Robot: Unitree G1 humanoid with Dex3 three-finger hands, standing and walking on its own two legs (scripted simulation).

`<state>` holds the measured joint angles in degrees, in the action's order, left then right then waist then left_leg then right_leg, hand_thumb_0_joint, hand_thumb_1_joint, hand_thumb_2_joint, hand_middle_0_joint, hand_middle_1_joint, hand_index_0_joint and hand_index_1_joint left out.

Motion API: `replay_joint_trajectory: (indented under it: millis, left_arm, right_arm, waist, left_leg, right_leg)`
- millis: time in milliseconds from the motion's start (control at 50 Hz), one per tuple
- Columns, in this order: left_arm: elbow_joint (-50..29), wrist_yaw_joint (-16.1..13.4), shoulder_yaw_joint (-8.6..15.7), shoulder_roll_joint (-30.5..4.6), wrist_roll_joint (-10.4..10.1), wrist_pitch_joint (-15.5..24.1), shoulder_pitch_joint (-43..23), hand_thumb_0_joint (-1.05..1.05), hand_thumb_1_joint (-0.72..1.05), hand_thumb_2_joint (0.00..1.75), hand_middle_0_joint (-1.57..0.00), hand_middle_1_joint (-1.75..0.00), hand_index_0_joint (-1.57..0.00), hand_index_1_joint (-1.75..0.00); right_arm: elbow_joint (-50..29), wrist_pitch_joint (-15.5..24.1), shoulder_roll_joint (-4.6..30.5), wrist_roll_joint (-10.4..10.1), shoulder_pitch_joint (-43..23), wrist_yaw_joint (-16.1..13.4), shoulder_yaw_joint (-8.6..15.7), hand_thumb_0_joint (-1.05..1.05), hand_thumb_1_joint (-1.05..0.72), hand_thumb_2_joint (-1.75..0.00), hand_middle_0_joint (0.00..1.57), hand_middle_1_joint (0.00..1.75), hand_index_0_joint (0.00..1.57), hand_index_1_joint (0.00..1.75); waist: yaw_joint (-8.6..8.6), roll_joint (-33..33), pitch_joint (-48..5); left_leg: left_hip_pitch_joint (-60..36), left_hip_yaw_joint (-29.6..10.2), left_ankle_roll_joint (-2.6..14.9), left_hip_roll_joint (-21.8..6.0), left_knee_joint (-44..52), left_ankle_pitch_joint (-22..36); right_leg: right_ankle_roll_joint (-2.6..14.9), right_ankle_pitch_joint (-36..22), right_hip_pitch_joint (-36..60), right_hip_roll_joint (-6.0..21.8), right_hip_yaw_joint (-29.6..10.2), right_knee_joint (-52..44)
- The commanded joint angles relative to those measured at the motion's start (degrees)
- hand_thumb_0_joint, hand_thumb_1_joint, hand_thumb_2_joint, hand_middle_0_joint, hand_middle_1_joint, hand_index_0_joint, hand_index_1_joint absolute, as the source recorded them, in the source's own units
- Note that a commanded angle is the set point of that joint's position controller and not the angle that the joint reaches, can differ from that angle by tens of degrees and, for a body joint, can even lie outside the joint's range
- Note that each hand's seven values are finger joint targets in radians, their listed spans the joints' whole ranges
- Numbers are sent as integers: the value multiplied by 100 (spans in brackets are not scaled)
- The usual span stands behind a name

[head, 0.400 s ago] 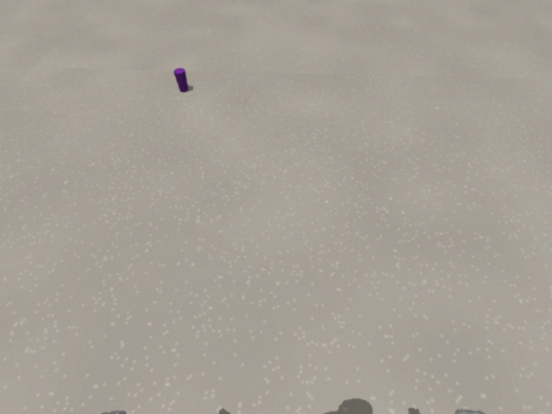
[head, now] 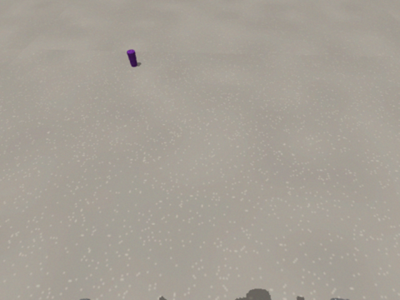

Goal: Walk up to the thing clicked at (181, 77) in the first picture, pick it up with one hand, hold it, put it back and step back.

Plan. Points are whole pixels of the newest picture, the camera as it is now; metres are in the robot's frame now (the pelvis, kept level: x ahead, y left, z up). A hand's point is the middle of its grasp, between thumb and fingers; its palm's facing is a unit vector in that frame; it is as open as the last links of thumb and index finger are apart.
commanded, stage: stand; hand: left
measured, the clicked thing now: (132, 58) +2.11 +0.65 -0.71
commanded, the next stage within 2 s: walk up in 0.72 s
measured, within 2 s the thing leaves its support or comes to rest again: neither
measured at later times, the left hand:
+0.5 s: hand out of the picture +0.08 +0.26 -0.16, palm faces -0.01 -0.94 -0.34, open 7.4 cm
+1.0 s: hand out of the picture +0.06 +0.36 -0.15, palm faces +0.12 -0.91 -0.41, open 7.4 cm
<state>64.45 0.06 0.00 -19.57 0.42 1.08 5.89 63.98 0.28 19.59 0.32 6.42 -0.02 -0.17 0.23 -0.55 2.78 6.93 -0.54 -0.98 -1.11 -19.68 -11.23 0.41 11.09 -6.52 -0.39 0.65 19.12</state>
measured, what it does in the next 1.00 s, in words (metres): lifts its left foot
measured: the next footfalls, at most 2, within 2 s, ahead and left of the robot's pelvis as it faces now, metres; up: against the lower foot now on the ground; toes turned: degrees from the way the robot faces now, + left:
left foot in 1.08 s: +0.20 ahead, +0.26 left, +0.00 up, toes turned +14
right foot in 1.58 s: +0.61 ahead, +0.09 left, +0.00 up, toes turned +5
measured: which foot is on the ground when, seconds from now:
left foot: down 0.00-0.78, up 0.80-1.00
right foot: down 0.00-1.00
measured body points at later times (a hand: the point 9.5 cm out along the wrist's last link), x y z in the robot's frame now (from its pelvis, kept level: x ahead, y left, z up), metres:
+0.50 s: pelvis +0.01 +0.00 +0.00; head +0.02 +0.00 +0.45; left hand +0.08 +0.30 -0.13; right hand +0.09 -0.29 -0.13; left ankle -0.01 +0.13 -0.75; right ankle -0.01 -0.11 -0.75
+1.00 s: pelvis +0.06 +0.06 -0.01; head +0.05 +0.07 +0.44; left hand +0.05 +0.41 -0.12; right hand +0.19 -0.28 -0.10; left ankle +0.13 +0.22 -0.72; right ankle -0.01 -0.11 -0.75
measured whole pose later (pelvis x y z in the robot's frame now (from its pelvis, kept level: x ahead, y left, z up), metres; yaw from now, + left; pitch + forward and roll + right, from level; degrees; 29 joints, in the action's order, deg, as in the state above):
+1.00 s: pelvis +0.06 +0.06 -0.01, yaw +6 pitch -1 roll -2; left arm 58.4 3.3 4.6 -26.6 2.4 4.1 14.6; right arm 57.6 0.2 26.9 1.3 10.8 7.0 5.6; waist 2.5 -0.5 0.2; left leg 27.2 0.2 -0.3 -6.6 -41.7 -18.5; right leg 0.2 17.9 0.3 4.6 6.3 18.4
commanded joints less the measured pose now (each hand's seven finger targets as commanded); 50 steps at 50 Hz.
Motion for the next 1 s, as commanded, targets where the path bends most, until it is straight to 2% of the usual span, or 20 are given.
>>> replay_joint_trajectory:
  millis: [0, 120, 300, 360, 420, 480, 680, 700, 720, 740, 760, 780, 800, 840, 860, 880, 920, 980]
  left_arm:
    - [-369, -68, 212, -1210, 1, 101, -245, 0, 90, 90, -20, -30, -20, -30]
    - [-347, -64, 224, -1231, 7, 95, -224, 0, 90, 90, -20, -30, -20, -30]
    - [-359, -71, 218, -1199, 11, 107, -177, 0, 90, 90, -20, -30, -20, -30]
    - [-348, -71, 225, -1218, 11, 94, -165, 0, 90, 90, -20, -30, -20, -30]
    - [-354, -81, 231, -1227, 19, 93, -190, 0, 90, 90, -20, -30, -20, -30]
    - [-367, -83, 225, -1213, -1, 99, -182, 0, 90, 90, -20, -30, -20, -30]
    - [-378, -85, 236, -1235, 11, 94, -187, 0, 90, 90, -20, -30, -20, -30]
    - [-681, 123, 666, -2067, 85, 250, 259, 0, 90, 90, -20, -30, -20, -30]
    - [-605, 187, 697, -2049, 151, 280, 449, 0, 90, 90, -20, -30, -20, -30]
    - [-608, 188, 787, -2168, 177, 302, 630, 0, 90, 90, -20, -30, -20, -30]
    - [-695, 177, 868, -2341, 189, 347, 807, 0, 90, 90, -20, -30, -20, -30]
    - [-884, 151, 867, -2351, 183, 427, 647, 0, 90, 90, -20, -30, -20, -30]
    - [-989, 150, 860, -2350, 158, 464, 414, 0, 90, 90, -20, -30, -20, -30]
    - [-1090, 153, 807, -2151, 169, 516, 252, 0, 90, 90, -20, -30, -20, -30]
    - [-1176, 166, 814, -2158, 196, 526, 107, 0, 90, 90, -20, -30, -20, -30]
    - [-1177, 193, 810, -2173, 166, 521, 138, 0, 90, 90, -20, -30, -20, -30]
    - [-1311, 235, 826, -2321, 183, 519, -111, 0, 90, 90, -20, -30, -20, -30]
    - [-1387, 321, 813, -2423, 170, 475, -249, 0, 90, 90, -20, -30, -20, -30]
  right_arm:
    - [-365, 150, 1222, 16, -219, -56, 230, 0, -90, -90, 20, 30, 20, 30]
    - [-350, 144, 1218, 15, -229, -56, 231, 0, -90, -90, 20, 30, 20, 30]
    - [-359, 159, 1238, 14, -188, -65, 228, 0, -90, -90, 20, 30, 20, 30]
    - [-358, 160, 1210, 6, -183, -70, 213, 0, -90, -90, 20, 30, 20, 30]
    - [-376, 149, 1221, 17, -198, -71, 226, 0, -90, -90, 20, 30, 20, 30]
    - [-365, 152, 1231, 18, -169, -69, 225, 0, -90, -90, 20, 30, 20, 30]
    - [-384, 140, 1230, 13, -181, -71, 242, 0, -90, -90, 20, 30, 20, 30]
    - [-773, 225, 1880, 111, -76, 162, 697, 0, -90, -90, 20, 30, 20, 30]
    - [-869, 213, 1851, 160, -398, 273, 681, 0, -90, -90, 20, 30, 20, 30]
    - [-1069, 188, 1701, 199, -756, 328, 604, 0, -90, -90, 20, 30, 20, 30]
    - [-1324, 204, 1462, 222, -1132, 373, 563, 0, -90, -90, 20, 30, 20, 30]
    - [-1397, 238, 1467, 249, -1136, 401, 588, 0, -90, -90, 20, 30, 20, 30]
    - [-1379, 261, 1580, 221, -981, 431, 650, 0, -90, -90, 20, 30, 20, 30]
    - [-1300, 315, 1675, 137, -686, 535, 721, 0, -90, -90, 20, 30, 20, 30]
    - [-1301, 310, 1667, 96, -504, 599, 726, 0, -90, -90, 20, 30, 20, 30]
    - [-1268, 286, 1661, 105, -449, 656, 757, 0, -90, -90, 20, 30, 20, 30]
    - [-1328, 223, 1621, 86, -308, 738, 777, 0, -90, -90, 20, 30, 20, 30]
    - [-1305, 193, 1595, 69, -21, 774, 839, 0, -90, -90, 20, 30, 20, 30]
  waist:
    - [-19, 19, -448]
    - [-7, 77, -368]
    - [-17, 11, -541]
    - [-14, 18, -496]
    - [-29, 65, -475]
    - [-14, 39, -494]
    - [-28, 46, -434]
    - [149, -32, -1054]
    - [356, -76, -524]
    - [514, 305, -13]
    - [719, 1083, 183]
    - [697, 790, 293]
    - [564, 607, 400]
    - [356, 446, 210]
    - [240, 638, 38]
    - [244, 746, -11]
    - [107, 1117, -28]
    - [-66, 1100, 114]
  left_leg:
    - [-125, -484, 227, -635, 257, 887]
    - [-98, -503, 217, -609, 292, 795]
    - [-205, -472, 242, -641, 221, 1242]
    - [-202, -479, 247, -637, 249, 1267]
    - [-260, -491, 236, -661, 264, 1152]
    - [-196, -489, 240, -650, 258, 1375]
    - [-198, -484, 240, -640, 299, 1187]
    - [538, -754, 702, -457, -344, -2240]
    - [1883, -757, 683, -381, -616, -2931]
    - [2981, -265, 502, -114, -1302, -2533]
    - [3625, 161, 408, -14, -2742, -1667]
    - [3945, -183, 262, -355, -3093, -1325]
    - [3947, -379, 197, -594, -3152, -1273]
    - [3556, -475, 152, -696, -3076, -1131]
    - [3315, -401, 141, -708, -2828, -1166]
    - [3113, -161, 107, -613, -2649, -1085]
    - [2369, 62, 64, -636, -2260, -799]
    - [973, 402, 23, -528, -1796, -14]
  right_leg:
    - [137, -937, 84, 763, -580, -280]
    - [107, -777, 29, 732, -569, -328]
    - [106, -1335, 225, 786, -538, -270]
    - [105, -1350, 227, 781, -533, -283]
    - [101, -1124, 133, 766, -513, -283]
    - [100, -1349, 252, 780, -510, -270]
    - [103, -1192, 230, 780, -504, -308]
    - [317, 2061, 724, 644, -407, 292]
    - [526, 3058, 889, 954, -887, 205]
    - [751, 3857, 1090, 1427, -1490, -434]
    - [1163, 4379, 1093, 2414, -2590, -1358]
    - [1451, 3913, 1063, 2840, -2885, -1569]
    - [1523, 3385, 984, 2887, -2816, -1513]
    - [1282, 2807, 992, 2299, -1924, -1347]
    - [1185, 2673, 1038, 2098, -1453, -1313]
    - [1096, 2694, 940, 1865, -1051, -1306]
    - [983, 2572, 264, 1663, -526, -1280]
    - [846, 2533, -1064, 1539, 36, -1089]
